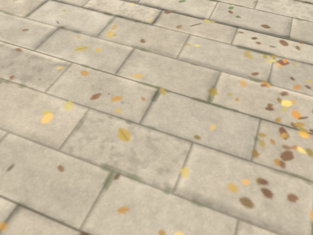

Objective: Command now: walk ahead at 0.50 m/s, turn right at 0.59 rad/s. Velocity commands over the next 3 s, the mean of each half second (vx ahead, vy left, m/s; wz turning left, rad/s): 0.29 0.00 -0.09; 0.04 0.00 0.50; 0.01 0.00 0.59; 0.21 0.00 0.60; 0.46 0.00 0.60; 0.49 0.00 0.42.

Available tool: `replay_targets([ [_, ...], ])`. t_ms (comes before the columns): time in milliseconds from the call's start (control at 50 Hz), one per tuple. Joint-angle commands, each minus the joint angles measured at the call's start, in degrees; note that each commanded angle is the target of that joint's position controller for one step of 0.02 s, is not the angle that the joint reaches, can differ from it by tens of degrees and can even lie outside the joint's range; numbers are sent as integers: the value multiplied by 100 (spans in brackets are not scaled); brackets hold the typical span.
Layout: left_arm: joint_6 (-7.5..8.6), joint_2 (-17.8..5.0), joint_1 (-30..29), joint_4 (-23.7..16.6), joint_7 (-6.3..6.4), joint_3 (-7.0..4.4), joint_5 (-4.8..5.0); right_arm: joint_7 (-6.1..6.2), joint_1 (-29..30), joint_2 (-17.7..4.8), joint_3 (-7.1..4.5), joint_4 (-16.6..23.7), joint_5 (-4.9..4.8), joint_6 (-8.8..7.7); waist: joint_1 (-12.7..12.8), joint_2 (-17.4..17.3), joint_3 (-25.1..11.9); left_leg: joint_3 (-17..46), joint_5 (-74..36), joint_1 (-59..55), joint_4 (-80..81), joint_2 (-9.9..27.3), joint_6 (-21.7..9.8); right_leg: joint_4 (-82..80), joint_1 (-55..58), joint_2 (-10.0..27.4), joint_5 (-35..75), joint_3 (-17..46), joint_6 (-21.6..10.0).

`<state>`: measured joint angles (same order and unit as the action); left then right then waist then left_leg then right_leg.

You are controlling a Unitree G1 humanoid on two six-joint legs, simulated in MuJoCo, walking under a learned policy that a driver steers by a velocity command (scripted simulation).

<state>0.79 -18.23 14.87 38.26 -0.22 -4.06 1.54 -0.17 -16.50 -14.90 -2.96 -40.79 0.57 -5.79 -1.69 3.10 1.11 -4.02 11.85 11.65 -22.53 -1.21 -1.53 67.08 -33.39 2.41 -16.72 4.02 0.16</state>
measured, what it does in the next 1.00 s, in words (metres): walks ahead, turning left: right foot, then left foot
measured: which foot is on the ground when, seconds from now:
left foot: down 0.00-0.28, up 0.30-0.70, down 0.72-1.00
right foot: up 0.00-0.26, down 0.28-0.72, up 0.74-1.00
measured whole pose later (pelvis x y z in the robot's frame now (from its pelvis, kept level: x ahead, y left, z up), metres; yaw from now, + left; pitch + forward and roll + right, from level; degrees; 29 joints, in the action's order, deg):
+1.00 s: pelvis +0.22 -0.01 +0.00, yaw +17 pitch +2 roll -3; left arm -1.0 -17.5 4.0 45.4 2.5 -5.4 0.2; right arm 2.1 -12.0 -17.0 -3.8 -38.8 -0.4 1.2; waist -0.8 0.9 2.4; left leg 5.4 10.8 17.2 -25.9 -2.3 -3.2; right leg 52.5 -29.2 -1.1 -19.1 3.8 4.3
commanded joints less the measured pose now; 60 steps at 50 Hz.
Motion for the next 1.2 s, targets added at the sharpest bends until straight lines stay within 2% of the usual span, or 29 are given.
replay_targets([
  [20, 31, -161, -290, -532, -21, -44, -31, 19, 67, -818, -231, 168, -13, -96, -3, -815, 68, 1151, -1105, -692, 1252, 1609, -912, -404, -1001, 335, 407, 209, 96],
  [100, 87, -63, -771, -614, -135, 9, -23, 51, 85, -988, -271, -20, -26, -21, -137, -723, 121, 369, -1617, -914, 1277, 1521, -802, -1653, -885, 335, 1424, -23, 80],
  [180, 236, 173, -1412, -814, -250, 109, -102, 38, -280, -1099, -241, -385, -170, 98, -264, -663, 234, 100, -3100, -798, 964, 1442, -761, -3005, 88, -22, 1658, -474, -98],
  [220, 292, -25, -1319, -809, -271, 32, -142, 24, -274, -1264, -271, -490, -274, 150, -77, -840, 77, 253, -3759, -1105, 540, 1496, -677, -3443, 473, -186, 1434, -525, -283],
  [260, 325, -405, -309, -473, -202, -147, -236, 39, -104, -1274, -255, -529, -321, 175, 561, -827, -523, 187, -4352, -1018, -594, 1217, -392, -4215, 1996, -420, 2221, -634, -559],
  [280, 313, -804, 229, -342, -107, -254, -327, 40, -217, -1030, -163, -479, -213, 131, 736, -581, -1046, 59, -3221, -247, -1594, 874, -100, -3981, 3340, 137, 4238, -235, -756],
  [300, 253, -1139, 605, -366, 10, -236, -555, -30, -680, -384, 74, -352, 16, 81, 590, 854, -2057, 94, 1557, 1681, -3836, 143, 333, -3291, 5537, 2003, 7311, 1586, -1690],
  [320, 187, -911, 674, -425, 11, -153, -482, -53, -1315, -548, 80, -670, -115, 100, 622, 940, -3233, 1314, 3218, 1823, -4968, -27, 450, -3328, 5802, 2645, 7648, 2302, -2319],
  [340, 121, -784, 451, -375, -38, -168, -330, -56, -932, -1080, -89, -643, -314, 166, 706, 577, -2810, 1270, 2925, 2134, -5196, 217, 491, -3754, 5141, 2248, 6210, 1739, -2224],
  [360, 127, -559, -19, -339, -44, -95, -222, -1, -383, -1021, -92, -492, -335, 246, 536, 348, -1898, 979, 2577, 2510, -4923, 450, 506, -4034, 4438, 1852, 5046, 1262, -1882],
  [380, 147, -264, -390, -284, -35, -4, -172, 80, -205, -876, -92, -516, -250, 365, 363, 131, -1280, 890, 2222, 2452, -4587, 606, 592, -4328, 3621, 1579, 4288, 886, -1627],
  [400, 160, -126, -713, -255, -39, 41, -189, 144, -338, -793, -107, -572, -194, 527, 114, 241, -968, 835, 1960, 1920, -4306, 694, 681, -4616, 2762, 1401, 3824, 503, -1464],
  [420, 165, -234, -943, -227, -41, -7, -266, 187, -485, -683, -101, -586, -169, 652, -51, 363, -793, 654, 1686, 1428, -4165, 610, 764, -4887, 2066, 1321, 3520, 227, -1426],
  [480, 205, -404, -1185, -139, 40, -95, -344, 269, -491, -566, -130, -447, -110, 806, -157, 426, -692, 491, 1259, 1098, -3724, 598, 748, -5190, 1541, 1411, 2918, -187, -1497],
  [560, 114, -525, -1198, 49, 193, -152, -266, 181, 98, -607, -147, -110, -96, 891, 10, 424, -617, 438, 646, 1054, -2980, 728, 517, -5400, 1624, 1572, 1543, -377, -1445],
  [620, 19, -639, -1171, 175, 213, -193, -188, 84, 313, -705, -196, 75, -95, 941, 60, 399, -533, 325, 754, 949, -2522, 707, 351, -5297, 1838, 1721, 1179, -420, -1336],
  [680, -73, -712, -1255, 287, 209, -224, -45, -13, 126, -689, -246, 78, -79, 937, -115, 273, -514, 8, 374, 390, -1368, 480, 68, -4727, 1954, 1616, 994, -673, -980],
  [700, -109, -572, -1089, 384, 210, -200, -16, -9, -20, -792, -303, 26, -43, 921, -124, 50, -475, 46, 79, 94, -880, 327, -100, -4251, 1827, 1378, 634, -868, -694],
  [720, -154, -337, -764, 496, 195, -158, -88, 48, -124, -1181, -415, 56, -28, 891, -16, -967, -288, 997, -1129, -175, -16, 820, -412, -3063, 1342, 839, -64, -1382, -191],
  [740, -169, -183, -922, 210, 203, -99, -297, 141, 22, -1850, -531, 294, -4, 859, 127, -2481, -19, 3143, -2260, -528, 411, 2149, -1417, -1490, -322, -153, -1907, -1535, 428],
  [760, -159, -406, -1500, 87, 244, -168, -286, 78, -153, -1704, -481, 317, 171, 715, -274, -1822, -313, 3414, -2057, -253, 598, 2295, -1892, -401, -478, -303, -2238, -467, 361],
  [780, -173, -453, -1469, 97, 252, -203, -164, 54, 54, -1573, -440, 326, 178, 583, -97, -1467, -347, 2937, -1821, -259, 577, 2040, -1674, -98, -567, -205, -1755, -182, 248],
  [820, -191, -540, -1197, 317, 326, -273, -196, 101, 652, -1226, -366, 444, -69, 521, 170, -1016, -417, 2357, -1586, -363, 403, 1603, -1107, -221, -614, -68, -889, -26, 202],
  [880, -137, -426, -1094, 365, 313, -271, -178, 196, 638, -1066, -289, 524, -69, 560, 236, -987, -741, 2107, -2271, -463, 270, 1363, -1069, -252, -248, -218, -352, -25, 304],
  [980, -86, -244, -1355, 311, 262, -177, -129, 288, 455, -1238, -372, 575, -107, 649, 43, -1087, -704, 2381, -1673, -710, 189, 1248, -1094, -1745, -16, -323, -186, 88, 469],
  [1100, 19, -370, -1222, 346, 134, -186, -74, 211, 659, -1291, -407, 706, -110, 750, 17, -1266, -620, 3029, -1612, -284, 66, 1134, -1149, -2809, 872, -496, -437, 119, 405],
  [1160, 105, -407, -860, 430, 55, -210, -64, 215, 897, -1249, -395, 782, -191, 807, 237, -1259, -702, 3239, -1852, -278, -235, 924, -945, -4006, 1537, -528, 102, 49, 251],
  [1180, 123, -468, -638, 505, 41, -240, -82, 235, 967, -1197, -379, 816, -228, 831, 356, -1175, -717, 3147, -1486, -31, -397, 729, -732, -4666, 2069, -406, 794, 17, 154],
  [1200, 106, -779, -471, 523, 65, -320, -159, 243, 817, -980, -320, 841, -194, 836, 290, -638, -846, 2792, -365, 596, -994, 382, -430, -4845, 2809, 391, 1212, 603, -135],
])
Next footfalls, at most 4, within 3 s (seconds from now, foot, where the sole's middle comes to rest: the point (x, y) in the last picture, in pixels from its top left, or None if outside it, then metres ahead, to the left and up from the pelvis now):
0.28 right None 0.30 -0.16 -0.78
0.72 left None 0.26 0.09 -0.78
1.20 right None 0.33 -0.12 -0.78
1.64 left None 0.18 0.10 -0.78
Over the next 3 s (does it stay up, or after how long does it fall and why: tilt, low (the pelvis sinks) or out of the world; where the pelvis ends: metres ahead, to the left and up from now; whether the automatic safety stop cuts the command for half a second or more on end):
stays up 0.48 0.54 0.00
